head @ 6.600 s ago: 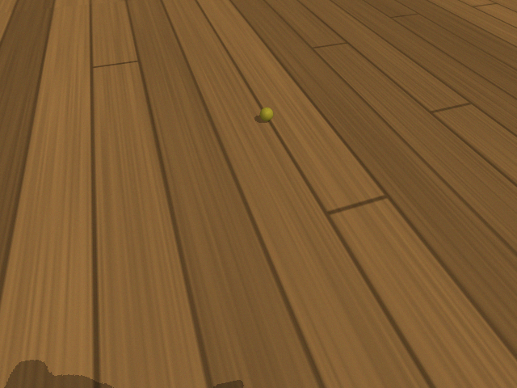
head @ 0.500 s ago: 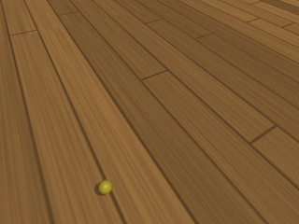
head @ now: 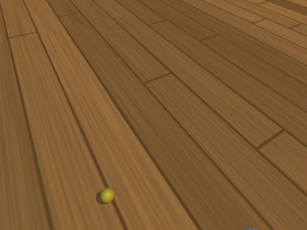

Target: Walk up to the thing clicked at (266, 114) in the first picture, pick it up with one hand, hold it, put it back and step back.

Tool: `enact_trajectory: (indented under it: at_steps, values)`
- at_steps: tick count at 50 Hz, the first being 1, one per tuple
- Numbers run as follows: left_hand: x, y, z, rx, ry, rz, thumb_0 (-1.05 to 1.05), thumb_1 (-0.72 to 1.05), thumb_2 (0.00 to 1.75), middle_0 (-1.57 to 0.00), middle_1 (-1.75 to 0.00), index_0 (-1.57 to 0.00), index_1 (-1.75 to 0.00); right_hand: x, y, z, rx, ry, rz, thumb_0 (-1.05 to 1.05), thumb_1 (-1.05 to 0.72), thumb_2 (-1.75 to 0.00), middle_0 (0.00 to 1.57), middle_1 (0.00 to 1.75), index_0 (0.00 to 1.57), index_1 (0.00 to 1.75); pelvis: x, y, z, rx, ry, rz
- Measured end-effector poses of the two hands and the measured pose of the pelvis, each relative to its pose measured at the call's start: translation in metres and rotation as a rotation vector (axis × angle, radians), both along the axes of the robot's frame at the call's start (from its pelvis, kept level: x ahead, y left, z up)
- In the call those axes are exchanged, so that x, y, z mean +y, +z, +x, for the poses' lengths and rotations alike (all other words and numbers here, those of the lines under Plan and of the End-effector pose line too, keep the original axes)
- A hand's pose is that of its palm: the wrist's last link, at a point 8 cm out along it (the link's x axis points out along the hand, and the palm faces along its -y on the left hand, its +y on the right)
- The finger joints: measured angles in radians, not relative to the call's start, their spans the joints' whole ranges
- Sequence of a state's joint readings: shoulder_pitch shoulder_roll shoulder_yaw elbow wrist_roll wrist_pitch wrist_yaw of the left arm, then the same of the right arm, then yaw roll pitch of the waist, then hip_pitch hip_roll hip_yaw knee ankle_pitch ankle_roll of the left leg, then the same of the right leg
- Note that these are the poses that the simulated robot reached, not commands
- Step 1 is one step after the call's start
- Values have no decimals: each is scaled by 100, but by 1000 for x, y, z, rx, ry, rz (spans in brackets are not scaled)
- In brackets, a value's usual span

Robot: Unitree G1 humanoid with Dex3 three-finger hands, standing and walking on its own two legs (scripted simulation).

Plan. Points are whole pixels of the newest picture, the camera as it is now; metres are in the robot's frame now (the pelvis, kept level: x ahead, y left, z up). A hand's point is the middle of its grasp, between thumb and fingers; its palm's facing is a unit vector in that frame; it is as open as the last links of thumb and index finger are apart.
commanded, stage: stand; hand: left
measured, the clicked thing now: (107, 195) +0.43 +0.26 -0.74
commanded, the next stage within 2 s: none
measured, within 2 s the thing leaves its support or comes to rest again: neither
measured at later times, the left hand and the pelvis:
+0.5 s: hand out of the picture +0.07 +0.25 -0.16, palm faces -0.03 -0.94 -0.35, open 7.4 cm; pelvis +0.00 +0.00 +0.00, yaw +0 degrees
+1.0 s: hand out of the picture +0.07 +0.26 -0.16, palm faces -0.03 -0.94 -0.35, open 7.4 cm; pelvis +0.00 +0.00 +0.00, yaw +0 degrees
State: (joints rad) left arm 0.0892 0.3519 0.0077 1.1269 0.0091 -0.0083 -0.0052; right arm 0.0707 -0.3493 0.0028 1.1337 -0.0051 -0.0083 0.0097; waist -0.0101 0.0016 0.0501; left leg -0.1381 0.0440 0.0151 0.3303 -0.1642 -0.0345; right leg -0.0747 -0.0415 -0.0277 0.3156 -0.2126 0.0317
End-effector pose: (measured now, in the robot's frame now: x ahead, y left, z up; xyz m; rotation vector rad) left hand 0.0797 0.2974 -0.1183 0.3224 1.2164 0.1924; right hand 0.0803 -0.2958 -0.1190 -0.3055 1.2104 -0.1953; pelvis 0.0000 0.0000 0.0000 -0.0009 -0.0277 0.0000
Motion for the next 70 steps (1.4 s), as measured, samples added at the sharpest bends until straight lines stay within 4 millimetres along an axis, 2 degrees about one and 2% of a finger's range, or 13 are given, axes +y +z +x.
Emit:
enact_trajectory:
  at_steps: [70]
  values:
    - [6,-2,-21,20,7,3,1,91,90,-20,-30,-20,-30,3,1,-12,10,-1,-6,0,-91,-90,20,30,21,30,4,0,-4,-12,3,-1]
